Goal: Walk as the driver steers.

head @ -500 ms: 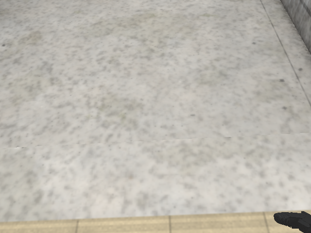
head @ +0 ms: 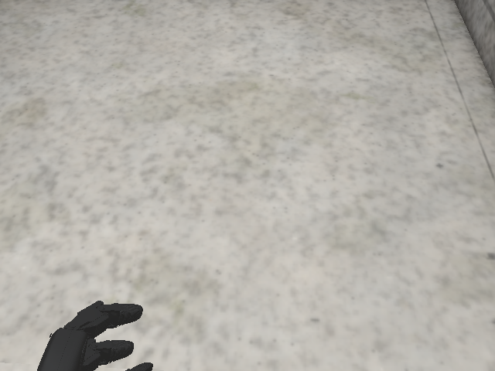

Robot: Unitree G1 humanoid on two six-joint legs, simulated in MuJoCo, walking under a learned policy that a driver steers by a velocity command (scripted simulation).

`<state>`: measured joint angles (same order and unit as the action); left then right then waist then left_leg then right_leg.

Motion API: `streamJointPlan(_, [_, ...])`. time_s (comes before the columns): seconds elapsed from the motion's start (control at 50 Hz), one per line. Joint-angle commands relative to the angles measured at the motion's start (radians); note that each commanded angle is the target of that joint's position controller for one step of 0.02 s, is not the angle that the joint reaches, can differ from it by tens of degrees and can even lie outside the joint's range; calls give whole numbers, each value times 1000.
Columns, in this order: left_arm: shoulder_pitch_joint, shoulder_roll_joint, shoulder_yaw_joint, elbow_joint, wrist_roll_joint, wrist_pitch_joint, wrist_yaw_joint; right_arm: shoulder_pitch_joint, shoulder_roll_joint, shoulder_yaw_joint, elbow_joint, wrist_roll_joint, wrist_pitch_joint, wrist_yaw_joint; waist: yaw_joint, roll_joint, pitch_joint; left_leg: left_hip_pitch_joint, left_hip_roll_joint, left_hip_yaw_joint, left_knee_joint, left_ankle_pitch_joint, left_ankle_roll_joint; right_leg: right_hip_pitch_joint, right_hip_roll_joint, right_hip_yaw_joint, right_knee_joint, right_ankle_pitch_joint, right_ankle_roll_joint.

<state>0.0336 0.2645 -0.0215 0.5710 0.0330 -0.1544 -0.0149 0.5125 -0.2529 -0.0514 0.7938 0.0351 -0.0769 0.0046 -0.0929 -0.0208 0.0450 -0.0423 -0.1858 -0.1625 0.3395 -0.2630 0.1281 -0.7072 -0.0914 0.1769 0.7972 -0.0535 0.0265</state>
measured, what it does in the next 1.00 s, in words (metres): walks ahead: right foot, then left foot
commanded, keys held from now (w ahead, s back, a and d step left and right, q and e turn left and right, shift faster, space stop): w+q+shift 0.42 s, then e+shift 0.58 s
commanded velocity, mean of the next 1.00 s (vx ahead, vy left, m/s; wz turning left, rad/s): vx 0.63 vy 0.00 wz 0.22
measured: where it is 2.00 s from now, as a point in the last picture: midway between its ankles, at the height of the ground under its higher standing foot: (200, 298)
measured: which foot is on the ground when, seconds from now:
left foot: down 0.00-0.14, up 0.16-0.56, down 0.58-1.00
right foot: up 0.00-0.12, down 0.14-0.58, up 0.60-1.00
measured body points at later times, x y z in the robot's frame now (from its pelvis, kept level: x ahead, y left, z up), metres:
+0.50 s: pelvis +0.43 -0.01 -0.02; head +0.44 +0.02 +0.43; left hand +0.26 +0.23 -0.15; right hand +0.78 -0.09 -0.05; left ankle +0.58 +0.19 -0.68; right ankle +0.34 -0.20 -0.74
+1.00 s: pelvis +0.66 +0.08 -0.01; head +0.69 +0.07 +0.44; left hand +0.73 +0.39 -0.10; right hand +0.87 -0.15 -0.12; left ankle +0.63 +0.20 -0.74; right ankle +0.77 +0.00 -0.72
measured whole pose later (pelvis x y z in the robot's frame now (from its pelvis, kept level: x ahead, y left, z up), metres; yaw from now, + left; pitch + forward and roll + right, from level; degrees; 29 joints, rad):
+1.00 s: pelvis +0.66 +0.08 -0.01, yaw +12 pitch -1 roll +4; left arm 0.19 0.31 0.07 0.69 -0.02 0.07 -0.02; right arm 0.10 -0.29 -0.07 0.75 0.01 -0.02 -0.01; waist 0.00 -0.02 0.07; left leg -0.17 0.07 0.32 0.47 -0.26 0.01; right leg -0.50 -0.11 -0.06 0.76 -0.20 0.02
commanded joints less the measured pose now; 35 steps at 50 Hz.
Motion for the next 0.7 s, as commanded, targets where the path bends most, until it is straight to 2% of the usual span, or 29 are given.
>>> streamJointPlan(0.02, [-58,76,32,-80,-20,-5,5,-110,-190,-54,-96,20,-25,-17,42,56,64,-532,173,-224,-185,-26,95,502,90,-98,-192,299,38])
streamJointPlan(0.08, [-92,132,65,-94,-58,-4,18,-55,-165,-54,-73,28,-6,-21,32,94,37,-271,197,-284,-48,18,52,462,93,-55,-314,177,39])
streamJointPlan(0.1, [-42,160,85,-85,-63,-8,22,-50,-166,-56,-69,19,4,-20,67,108,-6,-198,201,-287,56,168,30,504,107,-64,-321,90,24])
streamJointPlan(0.12, [86,192,109,-70,-69,-10,24,-66,-178,-57,-72,4,14,-14,155,118,-99,-161,185,-253,241,344,-9,624,97,-77,-302,11,-1])
streamJointPlan(0.14, [333,216,124,-39,-72,0,34,-112,-140,-41,-105,-31,20,-6,280,124,-280,-283,170,-213,530,354,-44,918,-8,-21,-184,-113,-49])
streamJointPlan(0.16, [456,313,141,-4,-31,11,31,68,30,6,-135,-13,8,-3,192,-285,-491,-591,55,-96,942,-255,-85,1290,-300,483,-286,-398,-209])
streamJointPlan(0.18, [472,303,144,28,-42,19,8,69,-21,26,-163,45,4,-8,188,-478,-545,-772,147,-42,1144,-252,-87,1306,-390,847,-465,-808,-259])
streamJointPlan(0.2, [403,205,130,5,-43,31,16,-58,-99,7,-155,47,12,-18,231,-303,-345,-853,197,1,1182,-155,-92,1170,-318,698,-506,-808,-212])
streamJointPlan(0.22, [358,167,119,21,-33,43,22,-163,-134,-2,-169,21,16,-18,233,-140,-203,-861,231,41,1156,-96,-92,1027,-275,495,-493,-588,-177])
streamJointPlan(0.24, [336,148,113,41,-16,50,22,-254,-133,-5,-191,-8,18,-12,222,-22,-104,-821,266,58,1107,-71,-86,878,-232,338,-495,-361,-160])
streamJointPlan(0.26, [298,127,106,58,-3,48,24,-262,-116,-10,-209,-6,26,-2,174,-52,-60,-772,301,46,1060,-43,-82,772,-208,244,-511,-257,-164])
streamJointPlan(0.28, [271,94,99,75,-6,44,22,-264,-96,-9,-216,7,39,5,147,-75,-29,-742,327,46,1035,-52,-79,706,-186,164,-534,-209,-160])
streamJointPlan(0.3, [256,70,95,92,-21,41,17,-269,-72,-5,-227,17,54,10,129,-89,-14,-744,343,51,1019,-65,-75,676,-179,100,-553,-177,-158])
streamJointPlan(0.32, [243,67,96,108,-34,39,15,-278,-53,1,-240,19,66,13,110,-80,5,-758,361,55,1001,-69,-73,646,-187,51,-573,-140,-158])
streamJointPlan(0.34, [232,79,100,118,-40,37,14,-298,-46,6,-252,11,71,17,100,-61,30,-782,370,59,979,-36,-76,626,-193,0,-592,-79,-164])
streamJointPlan(0.4, [177,139,115,125,-32,29,21,-346,-64,11,-272,0,64,32,74,-29,84,-759,369,85,809,156,-92,561,-167,-176,-666,-1,-149])
streamJointPlan(0.42, [183,160,120,131,-31,28,25,-381,-75,10,-275,-2,60,39,85,-5,98,-736,358,117,730,230,-87,564,-149,-235,-685,12,-136])
streamJointPlan(0.46, [261,175,117,164,-36,29,23,-489,-47,23,-295,-22,37,54,129,80,154,-592,286,180,488,331,-62,511,-118,-299,-695,205,-126])
streamJointPlan(0.48, [315,201,118,188,-39,31,20,-514,-38,25,-304,-25,21,63,137,79,146,-497,235,210,407,358,-51,521,-129,-297,-694,371,-136])
streamJointPlan(0.52, [365,281,129,220,-59,42,21,-493,-96,-1,-308,-29,1,72,89,-4,73,-384,136,252,311,292,-21,658,-154,-291,-587,764,-143])
streamJointPlan(0.54, [373,300,129,234,-62,53,23,-395,-143,-24,-286,-30,1,68,21,-45,-3,-271,115,240,277,269,5,709,-161,-281,-449,878,-135])
streamJointPlan(0.56, [339,303,123,240,-67,64,23,-236,-177,-44,-238,-38,8,54,-87,-61,-86,-69,127,225,193,371,32,673,-138,-287,-251,916,-111])
streamJointPlan(0.58, [338,264,107,228,-66,60,24,-119,-239,-63,-205,-65,21,29,-146,-34,-167,190,224,140,200,613,48,508,-72,-268,11,684,-67])
streamJointPlan(0.6, [522,83,61,227,-22,57,5,-127,-309,-49,-214,-106,24,8,9,282,-371,542,594,-205,377,1249,182,210,113,-207,522,-609,-1])
streamJointPlan(0.62, [580,177,70,274,-70,47,5,-97,-257,-40,-245,-109,21,16,-50,198,-671,551,682,-426,284,1098,273,208,152,69,686,-648,0])
streamJointPlan(0.64, [414,239,96,238,-97,56,13,-146,-227,-35,-226,-87,20,21,-55,105,-533,402,608,-276,204,1040,223,173,91,24,650,-580,11])
streamJointPlan(0.66, [347,193,87,198,-93,67,25,-218,-196,-28,-196,-57,8,24,0,77,-340,254,563,-167,153,929,178,96,40,-41,541,-504,21])
streamJointPlan(0.68, [336,163,84,213,-73,84,37,-267,-151,-17,-183,-50,-1,22,36,47,-243,120,531,-103,106,856,154,98,7,-71,512,-455,37])
streamJointPlan(0.7, [377,148,89,226,-66,110,38,-311,-131,-15,-178,-57,-6,22,84,63,-203,-16,516,-36,50,808,147,178,-17,-79,505,-414,48])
